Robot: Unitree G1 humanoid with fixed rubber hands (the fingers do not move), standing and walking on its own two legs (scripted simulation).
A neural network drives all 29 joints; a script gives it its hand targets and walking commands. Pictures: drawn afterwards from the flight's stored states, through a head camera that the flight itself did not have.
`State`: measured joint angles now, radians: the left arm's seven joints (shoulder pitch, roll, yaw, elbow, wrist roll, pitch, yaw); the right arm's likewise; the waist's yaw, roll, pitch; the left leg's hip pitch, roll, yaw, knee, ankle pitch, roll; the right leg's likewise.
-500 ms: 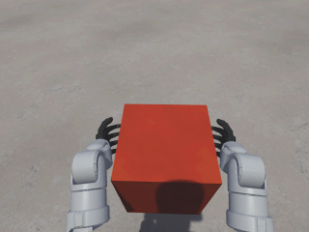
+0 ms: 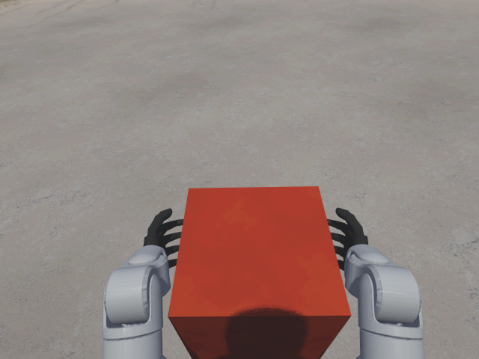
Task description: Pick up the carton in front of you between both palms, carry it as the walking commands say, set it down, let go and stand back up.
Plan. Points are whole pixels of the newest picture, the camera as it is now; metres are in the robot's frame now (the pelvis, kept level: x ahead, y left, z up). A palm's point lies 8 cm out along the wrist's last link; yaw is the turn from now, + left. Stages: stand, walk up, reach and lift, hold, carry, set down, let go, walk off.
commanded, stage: carry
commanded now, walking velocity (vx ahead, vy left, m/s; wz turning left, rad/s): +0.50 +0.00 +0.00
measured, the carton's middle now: (254, 280) +0.26 +0.00 +0.02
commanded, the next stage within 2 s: none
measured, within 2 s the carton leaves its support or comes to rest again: neither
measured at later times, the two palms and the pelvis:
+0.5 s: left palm (166, 146) +0.56 +0.19 +0.09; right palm (296, 140) +0.56 -0.11 +0.10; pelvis +0.29 +0.03 +0.00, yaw +0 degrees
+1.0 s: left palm (180, 116) +0.70 +0.18 +0.09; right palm (292, 114) +0.70 -0.12 +0.09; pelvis +0.44 +0.03 +0.01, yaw +0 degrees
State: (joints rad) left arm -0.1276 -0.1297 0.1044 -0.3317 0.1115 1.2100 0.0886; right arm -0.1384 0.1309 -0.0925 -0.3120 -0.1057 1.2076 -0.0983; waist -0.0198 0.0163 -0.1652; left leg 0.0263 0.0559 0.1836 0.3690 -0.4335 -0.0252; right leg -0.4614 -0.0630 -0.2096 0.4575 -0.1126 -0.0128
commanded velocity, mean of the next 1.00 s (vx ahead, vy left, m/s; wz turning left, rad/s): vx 0.15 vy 0.00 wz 0.00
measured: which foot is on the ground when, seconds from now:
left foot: down 0.00-0.04, up 0.06-0.42, down 0.44-1.00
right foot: down 0.00-0.46, up 0.48-0.68, down 0.70-1.00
